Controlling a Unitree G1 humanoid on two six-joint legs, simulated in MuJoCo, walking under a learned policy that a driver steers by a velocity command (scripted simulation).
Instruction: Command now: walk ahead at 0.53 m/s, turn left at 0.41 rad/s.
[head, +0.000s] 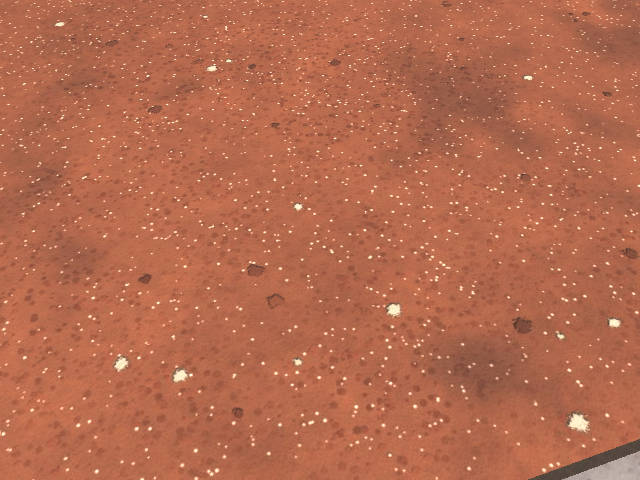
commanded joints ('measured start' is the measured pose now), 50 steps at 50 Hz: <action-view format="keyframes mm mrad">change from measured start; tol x16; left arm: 1 14 169 56 -26 -28 -22 -5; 9 187 34 3 -9 0 -24 -11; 13 -18 169 34 -9 -27 -8 4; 50 -120 98 42 131 -15 61 42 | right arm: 1 -199 -32 8 -135 26 -37 12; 10 244 -201 -35 -111 -23 -26 -20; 19 -83 -65 15 -78 -32 -47 -22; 50 -38 -37 25 143 -20 28 -46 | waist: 1 71 -84 165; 7 -109 -39 -51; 9 -67 337 -339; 10 -152 162 -427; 14 -36 44 -82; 50 -25 -2 9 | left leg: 1 -254 57 -20 -66 18 12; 7 439 -89 118 -261 188 86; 8 687 50 -48 -231 410 128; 9 909 401 -570 -313 607 357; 17 316 185 -120 -506 694 267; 31 258 31 -89 -429 43 99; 50 381 6 -34 -402 221 60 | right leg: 1 70 -295 126 -131 52 -149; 7 -145 -188 -62 307 809 -45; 8 -328 -135 -94 568 502 18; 9 -573 45 -67 1002 -364 99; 10 -567 21 90 1105 -354 102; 28 -270 -100 14 275 90 102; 30 -139 -139 62 139 363 74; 50 -115 -90 33 194 365 49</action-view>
